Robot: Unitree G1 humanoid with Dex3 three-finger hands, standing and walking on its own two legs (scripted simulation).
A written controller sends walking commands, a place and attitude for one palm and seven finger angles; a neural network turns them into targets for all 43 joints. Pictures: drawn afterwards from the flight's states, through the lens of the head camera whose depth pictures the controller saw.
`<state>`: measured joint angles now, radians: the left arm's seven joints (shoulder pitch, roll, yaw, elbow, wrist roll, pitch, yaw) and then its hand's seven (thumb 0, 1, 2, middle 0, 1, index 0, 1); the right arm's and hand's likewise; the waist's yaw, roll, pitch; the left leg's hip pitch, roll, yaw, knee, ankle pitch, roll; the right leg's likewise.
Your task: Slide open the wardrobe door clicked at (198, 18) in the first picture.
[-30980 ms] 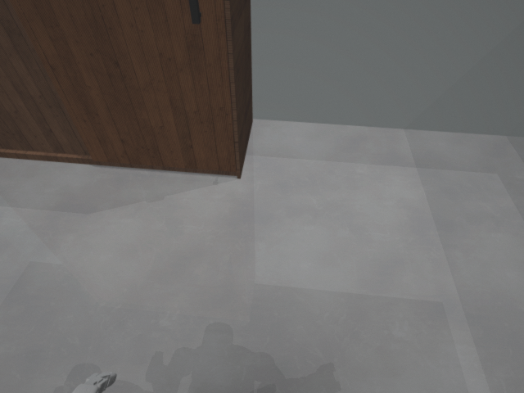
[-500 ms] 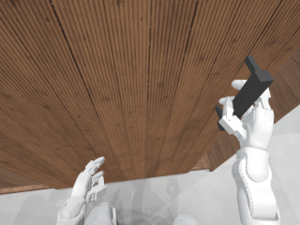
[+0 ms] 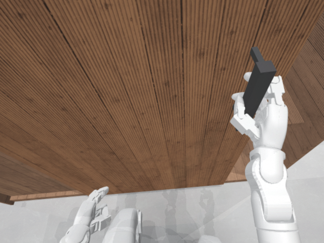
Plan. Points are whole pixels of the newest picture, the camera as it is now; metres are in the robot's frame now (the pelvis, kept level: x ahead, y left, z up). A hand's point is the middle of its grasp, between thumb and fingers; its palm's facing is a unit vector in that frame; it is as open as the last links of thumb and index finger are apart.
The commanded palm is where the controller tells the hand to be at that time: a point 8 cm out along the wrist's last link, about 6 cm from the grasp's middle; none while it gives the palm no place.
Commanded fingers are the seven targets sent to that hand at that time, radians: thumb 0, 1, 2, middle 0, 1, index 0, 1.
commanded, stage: step sideways, sliding the door along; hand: right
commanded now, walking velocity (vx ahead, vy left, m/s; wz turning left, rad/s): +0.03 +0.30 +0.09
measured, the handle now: (247, 93) +0.38 -0.20 +0.13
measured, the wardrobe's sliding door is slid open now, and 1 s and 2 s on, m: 0.26 0.39 0.43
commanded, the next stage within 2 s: stop walking and hold the door there in 1.42 s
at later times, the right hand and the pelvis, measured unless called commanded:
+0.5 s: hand (196, 119) +0.33 -0.09 +0.13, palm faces +0.35 +0.94 +0.02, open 7.0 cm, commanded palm +0.29 -0.07 +0.11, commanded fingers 0.00 -0.90 -0.90 0.45 1.40 0.45 1.40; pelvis -0.01 +0.10 -0.03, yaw -1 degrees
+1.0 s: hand (170, 118) +0.34 -0.04 +0.13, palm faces +0.49 +0.87 -0.01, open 6.8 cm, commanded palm +0.30 +0.00 +0.07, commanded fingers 0.00 -0.90 -0.90 0.45 1.40 0.45 1.40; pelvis +0.02 +0.23 +0.00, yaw +0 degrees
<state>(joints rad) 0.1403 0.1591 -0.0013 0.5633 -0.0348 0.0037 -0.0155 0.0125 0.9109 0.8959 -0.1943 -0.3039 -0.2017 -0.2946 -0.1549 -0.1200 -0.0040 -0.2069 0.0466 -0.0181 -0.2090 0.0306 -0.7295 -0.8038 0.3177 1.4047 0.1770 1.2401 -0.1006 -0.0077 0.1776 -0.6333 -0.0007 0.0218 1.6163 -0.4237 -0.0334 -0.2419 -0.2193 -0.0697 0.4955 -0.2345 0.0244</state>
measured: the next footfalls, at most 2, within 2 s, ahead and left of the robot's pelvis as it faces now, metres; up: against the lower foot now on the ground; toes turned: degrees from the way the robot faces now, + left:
left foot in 0.28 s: +0.04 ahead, +0.26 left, +0.00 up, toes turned +5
right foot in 0.48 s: +0.06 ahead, +0.00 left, +0.00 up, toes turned -6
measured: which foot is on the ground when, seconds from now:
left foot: up 0.00-0.26, down 0.28-0.48, up 0.50-1.00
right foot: down 0.00-0.28, up 0.30-0.46, down 0.48-1.00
